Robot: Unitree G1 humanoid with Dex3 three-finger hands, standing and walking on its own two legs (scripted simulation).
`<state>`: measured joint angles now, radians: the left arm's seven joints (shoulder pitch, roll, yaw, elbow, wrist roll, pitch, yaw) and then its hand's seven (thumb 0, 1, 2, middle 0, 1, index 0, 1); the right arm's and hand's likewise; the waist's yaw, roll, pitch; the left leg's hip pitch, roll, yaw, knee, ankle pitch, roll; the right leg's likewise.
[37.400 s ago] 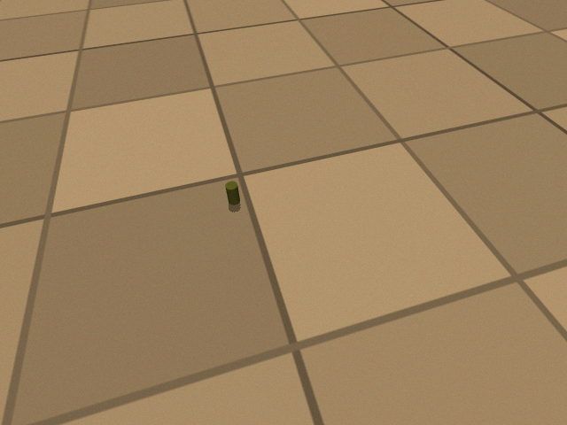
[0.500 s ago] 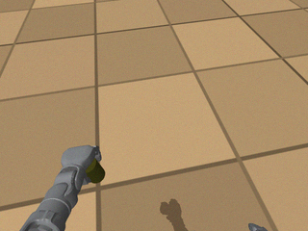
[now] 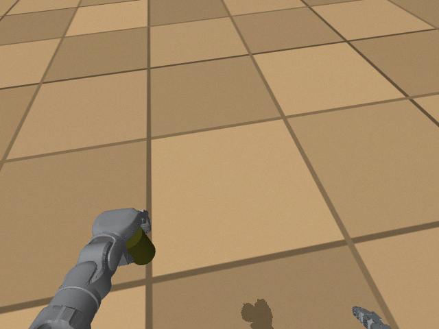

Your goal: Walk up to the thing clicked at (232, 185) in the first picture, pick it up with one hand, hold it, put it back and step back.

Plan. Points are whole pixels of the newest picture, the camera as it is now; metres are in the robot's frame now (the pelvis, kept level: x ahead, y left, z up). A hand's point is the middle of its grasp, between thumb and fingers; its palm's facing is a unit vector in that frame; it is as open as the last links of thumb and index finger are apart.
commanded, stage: hold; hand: left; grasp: from above
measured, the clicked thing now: (136, 244) +0.33 +0.21 -0.08
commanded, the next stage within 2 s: crouch in 1.36 s
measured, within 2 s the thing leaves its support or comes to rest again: neither
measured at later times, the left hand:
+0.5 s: hand (123, 251) +0.29 +0.21 -0.03, palm faces -0.43 -0.06 -0.90, open 8.7 cm
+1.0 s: hand (121, 250) +0.28 +0.21 -0.01, palm faces -0.43 -0.06 -0.90, open 8.7 cm
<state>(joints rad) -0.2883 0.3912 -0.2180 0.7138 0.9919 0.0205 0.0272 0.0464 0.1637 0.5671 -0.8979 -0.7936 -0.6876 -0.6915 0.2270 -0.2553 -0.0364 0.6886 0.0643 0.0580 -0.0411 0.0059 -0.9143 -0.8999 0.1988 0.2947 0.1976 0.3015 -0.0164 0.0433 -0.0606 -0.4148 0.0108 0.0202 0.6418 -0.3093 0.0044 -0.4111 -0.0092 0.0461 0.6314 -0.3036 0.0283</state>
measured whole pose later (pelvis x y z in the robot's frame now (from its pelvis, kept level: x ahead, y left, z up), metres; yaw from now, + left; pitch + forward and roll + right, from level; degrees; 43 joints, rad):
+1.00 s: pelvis -0.01 -0.01 +0.01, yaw +0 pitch +0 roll +0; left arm -0.23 0.42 -0.21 0.57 0.97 0.00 -0.07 0.05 0.18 0.55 -0.87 -0.81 -0.68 -0.69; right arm 0.17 -0.25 -0.01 0.67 0.08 0.06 -0.07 0.01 -0.92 -0.90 0.20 0.29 0.20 0.30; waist 0.01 0.05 0.00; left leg -0.26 0.01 0.02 0.48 -0.22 0.00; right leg -0.28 -0.01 0.05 0.50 -0.23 0.02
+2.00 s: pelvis -0.03 -0.01 -0.06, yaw +1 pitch +17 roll -1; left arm -0.52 0.35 -0.18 1.11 1.16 -0.05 0.32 0.05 0.19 0.53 -0.87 -0.76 -0.68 -0.68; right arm 0.22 -0.27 -0.07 0.70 0.01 0.05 0.00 0.00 -0.91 -0.90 0.20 0.29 0.20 0.30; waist -0.07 0.01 -0.12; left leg -0.93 0.02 -0.02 1.06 -0.43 -0.01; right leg -0.91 0.00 0.01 1.04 -0.43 0.02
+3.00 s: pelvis -0.07 -0.01 -0.34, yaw -2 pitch +38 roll -5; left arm -0.88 0.51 -0.02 1.34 1.20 -0.07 0.40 0.03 0.17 0.55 -0.90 -0.74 -0.71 -0.66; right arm 0.15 -0.25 -0.01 0.73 -0.10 -0.04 0.09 0.00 -0.92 -0.90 0.20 0.29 0.20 0.30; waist -0.21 0.02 -0.16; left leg -2.10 0.00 -0.09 2.12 -0.68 -0.02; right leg -2.05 0.02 -0.03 2.08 -0.69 0.03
